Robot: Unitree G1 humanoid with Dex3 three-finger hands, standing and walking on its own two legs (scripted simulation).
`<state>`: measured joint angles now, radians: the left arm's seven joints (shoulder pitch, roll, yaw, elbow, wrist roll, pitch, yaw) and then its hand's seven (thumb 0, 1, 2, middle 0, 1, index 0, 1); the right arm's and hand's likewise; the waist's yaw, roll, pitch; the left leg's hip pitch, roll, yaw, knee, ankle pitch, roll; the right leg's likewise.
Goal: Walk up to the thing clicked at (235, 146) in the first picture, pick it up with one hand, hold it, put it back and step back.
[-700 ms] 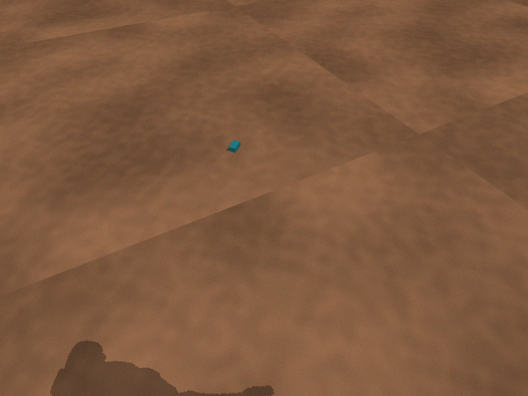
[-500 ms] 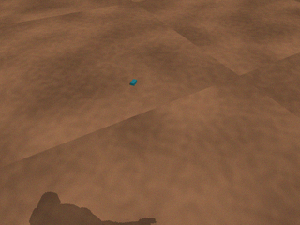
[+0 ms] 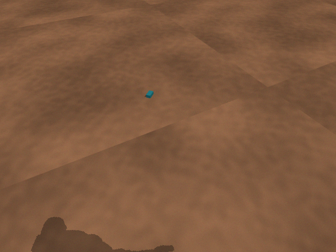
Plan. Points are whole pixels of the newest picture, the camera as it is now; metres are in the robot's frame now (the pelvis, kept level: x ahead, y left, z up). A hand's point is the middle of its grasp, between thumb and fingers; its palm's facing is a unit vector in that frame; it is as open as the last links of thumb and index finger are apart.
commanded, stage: stand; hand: left
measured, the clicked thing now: (149, 94) +1.64 +0.23 -0.77
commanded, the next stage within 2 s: walk up in 0.42 s
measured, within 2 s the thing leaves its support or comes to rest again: neither
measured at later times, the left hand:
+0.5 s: hand out of the picture +0.08 +0.26 -0.15, palm faces +0.06 -0.95 -0.32, open 7.4 cm
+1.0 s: hand out of the picture +0.15 +0.36 -0.15, palm faces +0.33 -0.91 -0.24, open 7.4 cm
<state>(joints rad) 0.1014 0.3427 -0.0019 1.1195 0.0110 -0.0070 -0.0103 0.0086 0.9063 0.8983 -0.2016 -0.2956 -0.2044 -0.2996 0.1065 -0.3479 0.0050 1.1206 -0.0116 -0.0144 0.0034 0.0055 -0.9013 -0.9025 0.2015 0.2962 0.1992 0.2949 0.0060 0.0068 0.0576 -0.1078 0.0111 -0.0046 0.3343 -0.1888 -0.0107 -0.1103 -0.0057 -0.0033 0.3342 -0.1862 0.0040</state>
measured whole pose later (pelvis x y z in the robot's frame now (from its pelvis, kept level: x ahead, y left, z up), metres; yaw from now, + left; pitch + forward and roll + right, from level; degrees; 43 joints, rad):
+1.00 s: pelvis +0.15 +0.07 -0.01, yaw +23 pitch -2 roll +0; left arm 0.16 0.46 0.07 0.86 0.05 0.05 -0.17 0.01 0.91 0.90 -0.20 -0.30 -0.20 -0.30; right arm 0.33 -0.42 -0.04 0.97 -0.01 -0.09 0.01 0.01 -0.90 -0.90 0.21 0.30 0.20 0.30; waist 0.01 -0.11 0.01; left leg -0.21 -0.01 0.00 0.44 -0.21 0.03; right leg -0.54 -0.08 0.04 1.03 -0.31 0.02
